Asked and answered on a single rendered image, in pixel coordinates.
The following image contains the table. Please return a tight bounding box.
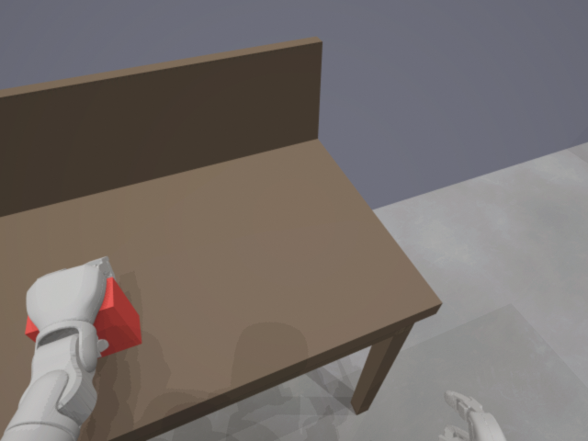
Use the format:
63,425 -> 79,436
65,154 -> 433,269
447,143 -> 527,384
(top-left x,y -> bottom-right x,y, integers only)
0,37 -> 443,441

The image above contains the left robot forearm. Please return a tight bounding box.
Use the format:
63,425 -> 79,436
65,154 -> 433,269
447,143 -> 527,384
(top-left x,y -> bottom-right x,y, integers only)
0,321 -> 97,441

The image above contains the robot right hand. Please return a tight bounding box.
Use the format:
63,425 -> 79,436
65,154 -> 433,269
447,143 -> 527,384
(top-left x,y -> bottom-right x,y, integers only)
439,390 -> 506,441

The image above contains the robot left hand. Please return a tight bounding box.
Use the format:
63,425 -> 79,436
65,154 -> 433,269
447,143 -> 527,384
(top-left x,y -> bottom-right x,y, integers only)
26,256 -> 117,358

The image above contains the sponge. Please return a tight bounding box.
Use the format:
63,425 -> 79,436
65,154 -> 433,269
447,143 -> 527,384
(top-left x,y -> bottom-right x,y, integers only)
25,277 -> 141,357

